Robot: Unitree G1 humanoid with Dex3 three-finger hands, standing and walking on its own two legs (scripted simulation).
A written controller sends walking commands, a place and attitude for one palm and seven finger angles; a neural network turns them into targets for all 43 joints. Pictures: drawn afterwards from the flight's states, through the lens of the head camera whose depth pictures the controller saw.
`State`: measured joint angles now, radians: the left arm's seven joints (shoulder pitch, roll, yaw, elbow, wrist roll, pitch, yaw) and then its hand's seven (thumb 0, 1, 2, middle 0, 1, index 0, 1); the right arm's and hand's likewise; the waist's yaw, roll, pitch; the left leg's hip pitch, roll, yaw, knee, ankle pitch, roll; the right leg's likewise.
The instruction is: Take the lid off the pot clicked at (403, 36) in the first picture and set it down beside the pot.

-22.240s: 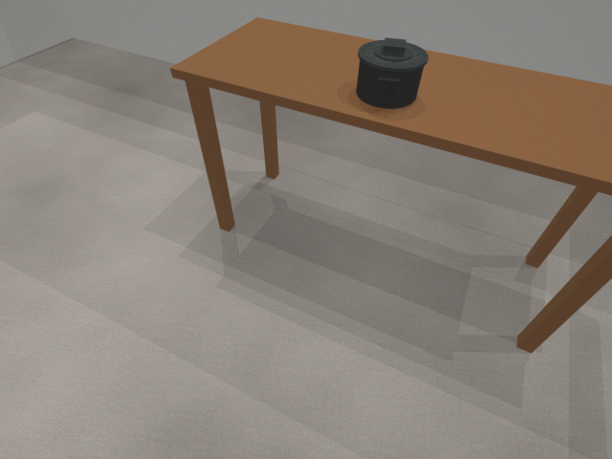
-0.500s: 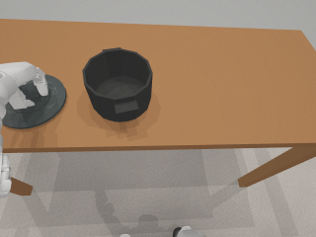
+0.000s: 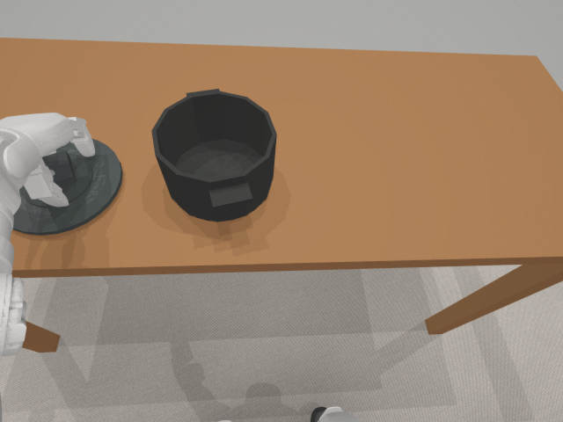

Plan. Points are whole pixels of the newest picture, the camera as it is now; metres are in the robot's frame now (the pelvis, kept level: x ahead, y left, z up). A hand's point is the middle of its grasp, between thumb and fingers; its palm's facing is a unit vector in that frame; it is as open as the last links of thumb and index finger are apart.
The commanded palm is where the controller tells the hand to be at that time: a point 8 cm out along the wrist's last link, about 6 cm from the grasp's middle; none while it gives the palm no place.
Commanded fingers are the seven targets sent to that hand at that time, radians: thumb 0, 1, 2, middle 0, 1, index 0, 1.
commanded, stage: open the fingers wide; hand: left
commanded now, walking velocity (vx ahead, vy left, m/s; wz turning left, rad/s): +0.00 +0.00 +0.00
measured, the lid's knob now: (51, 172) +0.48 +0.32 +0.03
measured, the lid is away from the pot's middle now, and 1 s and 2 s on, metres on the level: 0.24 0.24 0.24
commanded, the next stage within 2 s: raise the empty hand in 0.16 s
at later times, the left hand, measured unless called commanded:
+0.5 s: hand (40, 165) +0.45 +0.30 +0.08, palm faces -0.43 -0.07 -0.90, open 11.0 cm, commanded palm +0.47 +0.30 +0.14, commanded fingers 0.00 0.03 0.56 -0.32 -0.92 -0.32 -0.92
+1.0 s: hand (21, 135) +0.46 +0.30 +0.13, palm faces -0.40 -0.06 -0.91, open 11.0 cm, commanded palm +0.47 +0.30 +0.19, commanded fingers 0.00 0.03 0.56 -0.32 -0.92 -0.32 -0.92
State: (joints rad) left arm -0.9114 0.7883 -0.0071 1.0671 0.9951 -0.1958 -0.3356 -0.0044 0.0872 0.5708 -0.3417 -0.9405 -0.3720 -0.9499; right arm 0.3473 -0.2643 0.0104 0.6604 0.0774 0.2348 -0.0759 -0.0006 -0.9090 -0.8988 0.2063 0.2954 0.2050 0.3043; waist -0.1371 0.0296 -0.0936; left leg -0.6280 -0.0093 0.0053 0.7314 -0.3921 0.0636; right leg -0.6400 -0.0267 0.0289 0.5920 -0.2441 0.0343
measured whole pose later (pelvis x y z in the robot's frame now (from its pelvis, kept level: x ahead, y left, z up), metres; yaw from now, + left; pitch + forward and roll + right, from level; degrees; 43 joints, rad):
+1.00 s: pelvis +0.01 +0.00 +0.02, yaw +1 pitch +12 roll -2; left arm -0.97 0.78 -0.06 1.01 0.97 -0.13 -0.40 0.00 0.04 0.56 -0.33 -0.92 -0.34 -0.91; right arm 0.31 -0.28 0.01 0.65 0.09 0.21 -0.07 0.00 -0.91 -0.90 0.21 0.30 0.20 0.30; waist -0.11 0.03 -0.07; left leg -0.46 -0.02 0.00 0.58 -0.33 0.06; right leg -0.47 -0.04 0.02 0.46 -0.20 0.04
